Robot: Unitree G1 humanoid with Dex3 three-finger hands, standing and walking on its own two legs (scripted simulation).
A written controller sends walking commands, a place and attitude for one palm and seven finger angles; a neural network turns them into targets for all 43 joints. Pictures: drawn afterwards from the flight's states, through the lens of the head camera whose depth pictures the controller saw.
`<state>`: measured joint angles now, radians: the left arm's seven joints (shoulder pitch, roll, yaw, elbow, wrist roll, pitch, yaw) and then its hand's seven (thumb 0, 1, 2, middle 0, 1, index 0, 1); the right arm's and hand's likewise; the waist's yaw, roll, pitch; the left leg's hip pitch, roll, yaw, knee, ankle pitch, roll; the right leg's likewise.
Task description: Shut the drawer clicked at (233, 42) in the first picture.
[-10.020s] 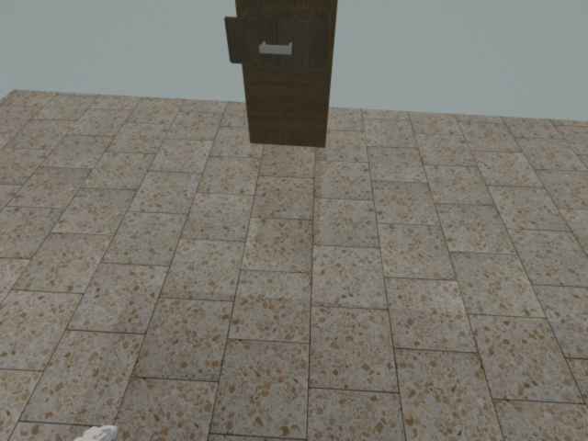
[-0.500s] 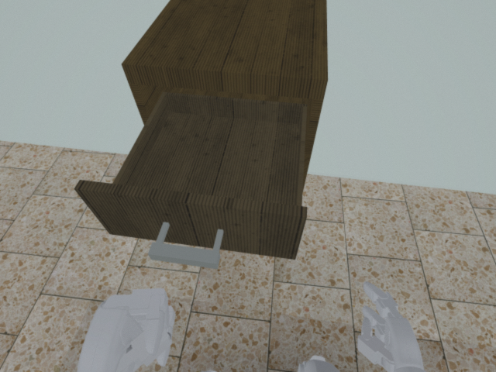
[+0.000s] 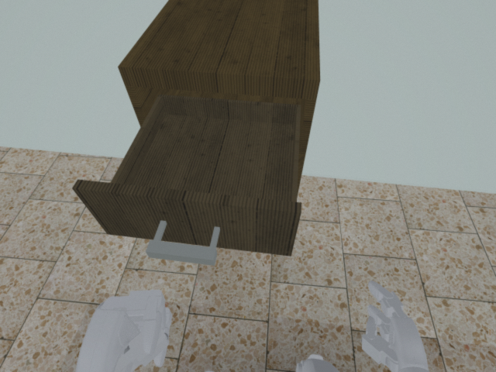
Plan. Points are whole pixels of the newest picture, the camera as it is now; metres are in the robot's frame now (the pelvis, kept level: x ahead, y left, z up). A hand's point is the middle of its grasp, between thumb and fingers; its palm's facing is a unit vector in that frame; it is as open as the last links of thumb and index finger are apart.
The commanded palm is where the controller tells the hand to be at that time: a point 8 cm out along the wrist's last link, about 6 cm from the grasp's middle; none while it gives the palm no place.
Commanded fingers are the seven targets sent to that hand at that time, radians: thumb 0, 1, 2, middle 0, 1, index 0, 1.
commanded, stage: bring the fist close to the handle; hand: left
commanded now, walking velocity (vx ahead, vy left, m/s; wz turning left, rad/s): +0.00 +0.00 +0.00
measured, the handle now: (185, 241) +0.34 +0.14 -0.01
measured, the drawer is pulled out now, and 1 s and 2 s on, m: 0.30 0.30 0.27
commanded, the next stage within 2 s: push the drawer shut in 1.32 s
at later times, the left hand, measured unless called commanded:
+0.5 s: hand (189, 319) +0.20 +0.10 +0.04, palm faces -0.10 -0.99 -0.04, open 3.2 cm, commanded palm +0.18 +0.16 +0.03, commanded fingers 0.00 0.90 0.90 -1.40 -1.60 -1.40 -1.60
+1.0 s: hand (197, 299) +0.24 +0.10 -0.01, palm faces -0.11 -0.99 -0.04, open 3.2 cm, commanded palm +0.22 +0.16 -0.01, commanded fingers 0.00 0.90 0.90 -1.40 -1.60 -1.40 -1.60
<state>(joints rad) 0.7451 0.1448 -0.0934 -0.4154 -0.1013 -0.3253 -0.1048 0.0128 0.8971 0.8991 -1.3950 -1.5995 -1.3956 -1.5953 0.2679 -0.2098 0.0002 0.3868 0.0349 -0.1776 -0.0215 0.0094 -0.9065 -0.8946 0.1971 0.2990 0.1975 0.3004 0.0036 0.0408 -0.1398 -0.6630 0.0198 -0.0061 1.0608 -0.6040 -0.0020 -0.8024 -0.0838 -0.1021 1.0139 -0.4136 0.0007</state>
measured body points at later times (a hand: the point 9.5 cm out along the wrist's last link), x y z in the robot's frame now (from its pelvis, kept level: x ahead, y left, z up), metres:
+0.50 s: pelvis -0.01 +0.00 -0.02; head +0.06 -0.01 +0.42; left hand +0.20 +0.15 +0.04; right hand +0.17 -0.23 -0.09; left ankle -0.04 +0.12 -0.67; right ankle +0.05 -0.13 -0.67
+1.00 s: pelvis -0.02 +0.00 -0.05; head +0.08 -0.01 +0.39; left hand +0.24 +0.15 -0.01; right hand +0.17 -0.24 -0.13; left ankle -0.04 +0.12 -0.67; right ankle +0.05 -0.13 -0.67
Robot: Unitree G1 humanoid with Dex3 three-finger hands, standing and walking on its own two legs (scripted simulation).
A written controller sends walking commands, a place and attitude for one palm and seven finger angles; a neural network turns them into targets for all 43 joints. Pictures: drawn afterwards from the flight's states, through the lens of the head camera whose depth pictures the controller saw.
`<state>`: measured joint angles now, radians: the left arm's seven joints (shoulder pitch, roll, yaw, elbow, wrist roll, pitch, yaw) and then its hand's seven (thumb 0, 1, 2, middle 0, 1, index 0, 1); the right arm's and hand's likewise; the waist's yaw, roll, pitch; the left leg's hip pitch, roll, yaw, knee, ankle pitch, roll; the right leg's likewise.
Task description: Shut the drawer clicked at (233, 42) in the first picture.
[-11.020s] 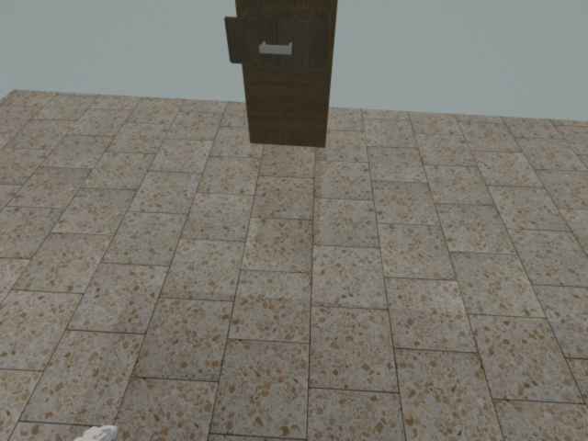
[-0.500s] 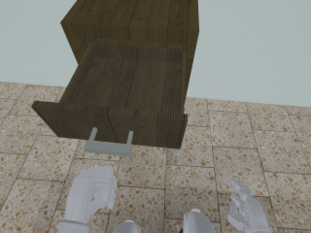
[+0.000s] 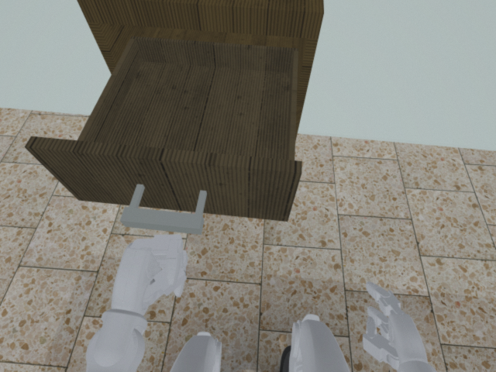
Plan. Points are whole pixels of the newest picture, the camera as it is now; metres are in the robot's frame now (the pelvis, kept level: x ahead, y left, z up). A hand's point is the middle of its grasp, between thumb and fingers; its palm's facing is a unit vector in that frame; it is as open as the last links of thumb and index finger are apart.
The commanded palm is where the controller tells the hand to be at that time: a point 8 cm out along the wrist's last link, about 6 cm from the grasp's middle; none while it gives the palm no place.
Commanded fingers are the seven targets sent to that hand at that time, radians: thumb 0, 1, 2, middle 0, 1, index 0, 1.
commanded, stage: bring the fist close to the handle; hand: left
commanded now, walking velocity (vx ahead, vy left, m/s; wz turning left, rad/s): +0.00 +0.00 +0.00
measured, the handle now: (166, 207) +0.36 +0.14 +0.04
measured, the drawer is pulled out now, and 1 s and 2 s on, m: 0.30 0.27 0.13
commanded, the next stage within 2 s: push the drawer shut in 0.32 s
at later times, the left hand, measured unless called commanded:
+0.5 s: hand (175, 272) +0.26 +0.11 +0.04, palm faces -0.13 -0.99 -0.03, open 3.2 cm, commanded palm +0.26 +0.17 +0.04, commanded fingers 0.00 0.90 0.90 -1.40 -1.60 -1.40 -1.60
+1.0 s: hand (183, 240) +0.31 +0.11 +0.03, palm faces -0.14 -0.99 -0.05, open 3.0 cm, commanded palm +0.32 +0.16 +0.04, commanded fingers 0.00 0.90 0.90 -1.40 -1.60 -1.40 -1.60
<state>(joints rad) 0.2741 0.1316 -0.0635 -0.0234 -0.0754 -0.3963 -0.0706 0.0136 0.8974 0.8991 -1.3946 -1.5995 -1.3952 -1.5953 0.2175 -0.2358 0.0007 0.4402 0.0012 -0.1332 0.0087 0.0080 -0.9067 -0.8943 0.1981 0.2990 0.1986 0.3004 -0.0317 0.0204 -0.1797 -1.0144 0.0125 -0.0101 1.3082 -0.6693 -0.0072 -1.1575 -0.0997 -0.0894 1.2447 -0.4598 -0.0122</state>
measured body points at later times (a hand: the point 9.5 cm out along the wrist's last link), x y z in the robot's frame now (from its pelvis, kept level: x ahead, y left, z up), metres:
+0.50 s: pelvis +0.00 +0.01 +0.00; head +0.10 +0.01 +0.44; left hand +0.26 +0.17 +0.04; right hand +0.19 -0.23 -0.08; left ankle -0.02 +0.12 -0.62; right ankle +0.07 -0.12 -0.62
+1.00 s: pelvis -0.01 +0.01 +0.00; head +0.11 +0.02 +0.44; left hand +0.31 +0.16 +0.03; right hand +0.16 -0.23 -0.10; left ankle -0.02 +0.12 -0.62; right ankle +0.07 -0.12 -0.62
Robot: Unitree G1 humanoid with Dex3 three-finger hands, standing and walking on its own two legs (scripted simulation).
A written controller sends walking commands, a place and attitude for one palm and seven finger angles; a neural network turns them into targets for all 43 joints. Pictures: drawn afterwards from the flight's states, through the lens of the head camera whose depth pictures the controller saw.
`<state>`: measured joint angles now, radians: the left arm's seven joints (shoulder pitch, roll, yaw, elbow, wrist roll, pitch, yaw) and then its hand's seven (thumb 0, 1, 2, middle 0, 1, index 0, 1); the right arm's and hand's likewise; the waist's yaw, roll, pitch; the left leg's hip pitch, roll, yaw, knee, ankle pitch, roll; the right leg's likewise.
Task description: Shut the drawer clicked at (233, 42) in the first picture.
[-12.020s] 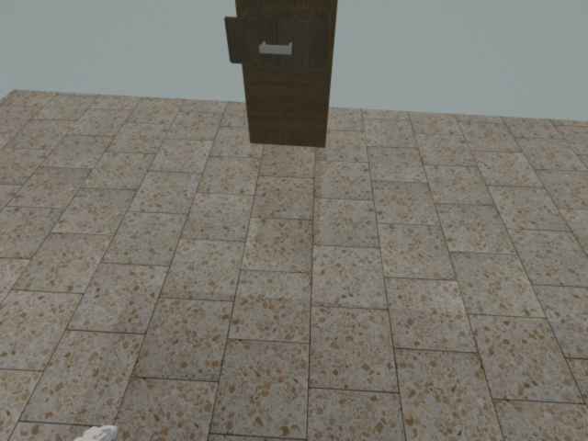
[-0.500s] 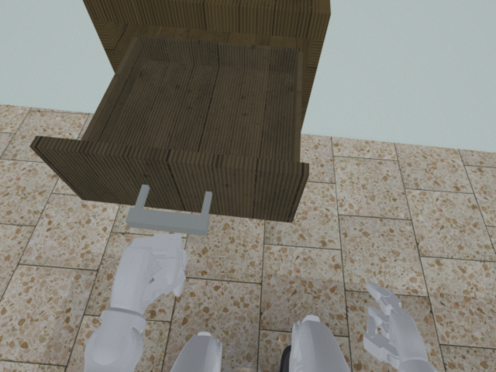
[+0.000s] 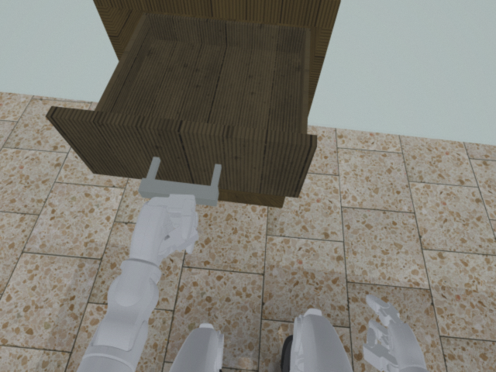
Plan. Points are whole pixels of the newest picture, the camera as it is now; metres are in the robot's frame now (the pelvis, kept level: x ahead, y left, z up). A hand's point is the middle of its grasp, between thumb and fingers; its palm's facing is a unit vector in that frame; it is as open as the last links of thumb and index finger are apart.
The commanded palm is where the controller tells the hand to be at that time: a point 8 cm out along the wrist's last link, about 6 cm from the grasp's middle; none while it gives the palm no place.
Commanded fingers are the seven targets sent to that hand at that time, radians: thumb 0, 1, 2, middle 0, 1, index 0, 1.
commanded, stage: push the drawer shut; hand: left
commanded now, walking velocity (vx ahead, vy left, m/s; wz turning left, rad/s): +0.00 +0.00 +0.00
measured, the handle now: (182, 179) +0.40 +0.12 +0.04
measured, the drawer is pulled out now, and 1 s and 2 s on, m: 0.27 0.13 0.01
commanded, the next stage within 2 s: none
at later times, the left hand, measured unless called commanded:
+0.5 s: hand (205, 189) +0.39 +0.08 +0.03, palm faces -0.14 -0.99 -0.06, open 3.1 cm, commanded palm +0.39 +0.13 +0.04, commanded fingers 0.00 0.90 0.90 -1.40 -1.60 -1.40 -1.60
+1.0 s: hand (211, 156) +0.46 +0.08 +0.03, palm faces -0.13 -0.99 -0.06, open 3.1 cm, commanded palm +0.45 +0.13 +0.04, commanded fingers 0.00 0.90 0.90 -1.40 -1.60 -1.40 -1.60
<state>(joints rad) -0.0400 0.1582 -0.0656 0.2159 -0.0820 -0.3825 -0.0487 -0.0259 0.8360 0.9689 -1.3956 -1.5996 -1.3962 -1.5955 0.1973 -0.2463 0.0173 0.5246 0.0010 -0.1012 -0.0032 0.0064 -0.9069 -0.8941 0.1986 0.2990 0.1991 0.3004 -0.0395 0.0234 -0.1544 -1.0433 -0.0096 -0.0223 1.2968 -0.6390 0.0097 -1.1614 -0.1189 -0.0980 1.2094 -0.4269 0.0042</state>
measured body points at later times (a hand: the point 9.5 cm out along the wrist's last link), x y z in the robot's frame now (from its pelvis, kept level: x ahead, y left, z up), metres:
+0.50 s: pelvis -0.01 +0.00 +0.01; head +0.12 -0.01 +0.44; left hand +0.39 +0.14 +0.03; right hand +0.10 -0.27 -0.11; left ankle -0.01 +0.11 -0.62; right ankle +0.07 -0.14 -0.62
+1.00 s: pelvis -0.01 +0.00 +0.00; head +0.14 -0.01 +0.43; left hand +0.46 +0.13 +0.03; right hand +0.06 -0.27 -0.12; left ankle -0.01 +0.11 -0.62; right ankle +0.07 -0.14 -0.62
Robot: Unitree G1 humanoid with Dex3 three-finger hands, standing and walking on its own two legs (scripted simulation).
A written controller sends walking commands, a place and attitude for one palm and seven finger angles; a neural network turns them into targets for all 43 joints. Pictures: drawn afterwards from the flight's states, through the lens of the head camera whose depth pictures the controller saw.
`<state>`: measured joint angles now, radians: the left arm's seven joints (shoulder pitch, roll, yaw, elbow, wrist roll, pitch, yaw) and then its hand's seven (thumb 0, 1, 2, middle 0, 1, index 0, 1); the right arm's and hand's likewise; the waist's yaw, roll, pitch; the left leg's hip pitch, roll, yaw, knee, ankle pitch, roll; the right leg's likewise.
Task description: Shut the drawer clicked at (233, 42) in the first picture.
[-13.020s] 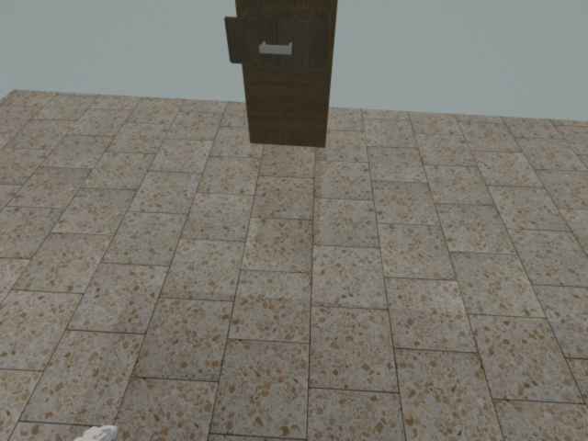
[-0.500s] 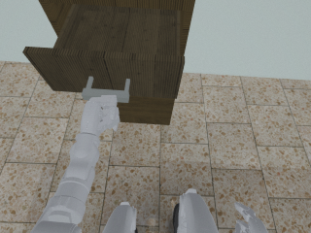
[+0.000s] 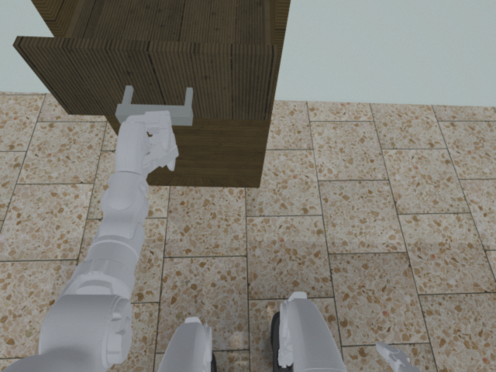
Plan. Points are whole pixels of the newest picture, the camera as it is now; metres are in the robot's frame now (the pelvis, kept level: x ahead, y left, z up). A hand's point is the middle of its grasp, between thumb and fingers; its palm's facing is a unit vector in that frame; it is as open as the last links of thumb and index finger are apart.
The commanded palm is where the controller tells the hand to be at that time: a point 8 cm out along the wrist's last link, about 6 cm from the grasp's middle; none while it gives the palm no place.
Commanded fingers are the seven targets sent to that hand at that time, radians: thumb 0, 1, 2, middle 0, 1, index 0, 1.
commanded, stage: push the drawer shut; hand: left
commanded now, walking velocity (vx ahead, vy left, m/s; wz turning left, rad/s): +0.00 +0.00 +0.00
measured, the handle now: (157, 104) +0.54 +0.12 +0.03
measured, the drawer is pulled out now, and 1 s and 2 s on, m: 0.13 0.01 0.00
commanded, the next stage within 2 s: pull the fist back off the drawer in 1.32 s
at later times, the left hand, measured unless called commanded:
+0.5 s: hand (180, 120) +0.51 +0.08 +0.03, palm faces -0.09 -0.99 -0.07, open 3.4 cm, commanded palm +0.51 +0.13 +0.04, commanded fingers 0.00 0.90 0.90 -1.40 -1.60 -1.40 -1.60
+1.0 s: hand (182, 90) +0.58 +0.08 +0.03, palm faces -0.10 -0.99 -0.06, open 3.4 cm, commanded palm +0.57 +0.12 +0.04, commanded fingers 0.00 0.90 0.90 -1.40 -1.60 -1.40 -1.60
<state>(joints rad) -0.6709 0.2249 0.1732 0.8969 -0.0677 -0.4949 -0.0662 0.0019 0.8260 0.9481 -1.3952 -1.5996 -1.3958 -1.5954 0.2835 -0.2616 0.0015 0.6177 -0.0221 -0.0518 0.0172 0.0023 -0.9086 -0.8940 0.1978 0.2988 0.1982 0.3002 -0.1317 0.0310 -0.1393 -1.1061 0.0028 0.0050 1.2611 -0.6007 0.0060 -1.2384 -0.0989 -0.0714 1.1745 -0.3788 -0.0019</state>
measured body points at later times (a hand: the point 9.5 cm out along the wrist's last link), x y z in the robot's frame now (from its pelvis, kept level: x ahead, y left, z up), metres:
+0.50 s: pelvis -0.01 +0.00 -0.01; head +0.16 +0.00 +0.41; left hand +0.51 +0.14 +0.03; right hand +0.01 -0.26 -0.13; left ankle -0.01 +0.11 -0.62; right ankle +0.08 -0.13 -0.62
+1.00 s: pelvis -0.01 +0.00 -0.02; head +0.19 +0.01 +0.38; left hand +0.57 +0.13 +0.04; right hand -0.04 -0.25 -0.13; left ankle -0.01 +0.12 -0.62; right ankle +0.08 -0.13 -0.62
